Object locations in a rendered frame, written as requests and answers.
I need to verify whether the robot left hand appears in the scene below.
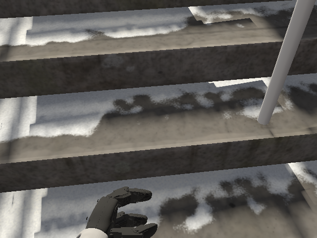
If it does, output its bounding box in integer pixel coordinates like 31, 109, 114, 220
85, 186, 158, 238

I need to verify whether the robot left forearm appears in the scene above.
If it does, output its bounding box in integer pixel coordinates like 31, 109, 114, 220
76, 228, 108, 238

